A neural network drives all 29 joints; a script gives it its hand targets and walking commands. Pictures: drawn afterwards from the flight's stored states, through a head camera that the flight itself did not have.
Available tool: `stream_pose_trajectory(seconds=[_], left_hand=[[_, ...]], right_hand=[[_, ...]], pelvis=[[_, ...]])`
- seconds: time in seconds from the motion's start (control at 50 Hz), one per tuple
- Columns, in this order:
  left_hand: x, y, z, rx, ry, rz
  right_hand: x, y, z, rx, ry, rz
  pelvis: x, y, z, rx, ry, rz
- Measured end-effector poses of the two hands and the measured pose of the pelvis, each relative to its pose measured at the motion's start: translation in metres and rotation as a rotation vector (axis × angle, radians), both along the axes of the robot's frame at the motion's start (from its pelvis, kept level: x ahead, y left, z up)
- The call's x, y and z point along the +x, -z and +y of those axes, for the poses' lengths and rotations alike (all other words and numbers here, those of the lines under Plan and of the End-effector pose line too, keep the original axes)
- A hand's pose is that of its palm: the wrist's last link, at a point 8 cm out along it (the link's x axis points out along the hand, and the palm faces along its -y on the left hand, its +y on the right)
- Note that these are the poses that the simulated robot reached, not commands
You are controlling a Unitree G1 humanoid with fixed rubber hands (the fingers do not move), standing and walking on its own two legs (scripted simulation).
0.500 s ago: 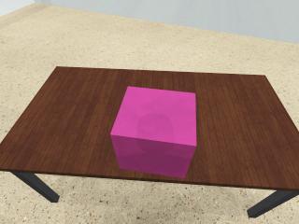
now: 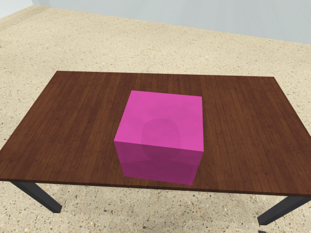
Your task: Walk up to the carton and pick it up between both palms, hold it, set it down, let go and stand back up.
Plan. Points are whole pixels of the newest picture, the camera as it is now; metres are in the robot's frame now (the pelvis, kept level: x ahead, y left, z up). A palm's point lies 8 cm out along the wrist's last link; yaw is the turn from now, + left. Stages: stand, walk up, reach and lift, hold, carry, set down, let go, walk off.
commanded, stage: walk up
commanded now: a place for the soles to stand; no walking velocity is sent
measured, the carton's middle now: (161, 137) +0.46 -0.01 -0.08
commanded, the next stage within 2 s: none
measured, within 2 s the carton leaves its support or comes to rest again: neither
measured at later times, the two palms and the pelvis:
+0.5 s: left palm out of the picture +0.08 +0.31 -0.14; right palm out of the picture +0.09 -0.27 -0.11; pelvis +0.01 +0.04 -0.01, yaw -1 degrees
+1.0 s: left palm out of the picture +0.10 +0.34 -0.13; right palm out of the picture +0.03 -0.23 -0.13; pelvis -0.01 +0.07 -0.01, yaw -6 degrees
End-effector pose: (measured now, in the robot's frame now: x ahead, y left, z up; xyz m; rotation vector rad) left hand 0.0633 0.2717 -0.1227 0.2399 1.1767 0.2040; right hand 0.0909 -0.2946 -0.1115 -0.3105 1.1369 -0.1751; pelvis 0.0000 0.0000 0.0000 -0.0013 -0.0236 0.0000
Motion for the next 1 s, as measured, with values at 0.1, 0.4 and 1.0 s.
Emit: stream_pose_trajectory(seconds=[0.1,0.4,1.0], left_hand=[[0.005,0.001,0.003,-0.003,0.003,0.008],[0.010,0.004,0.016,0.011,0.017,0.018],[0.035,0.006,0.070,0.038,0.110,-0.010]], right_hand=[[-0.006,0.001,0.001,-0.006,0.006,0.020],[0.007,0.002,0.001,-0.031,0.011,0.026],[-0.061,0.017,0.065,0.002,0.104,0.060]], pelvis=[[0.004,0.000,0.004,-0.003,0.003,0.006],[0.012,0.004,0.015,-0.014,0.017,0.018],[-0.009,0.010,0.072,-0.027,0.105,-0.009]])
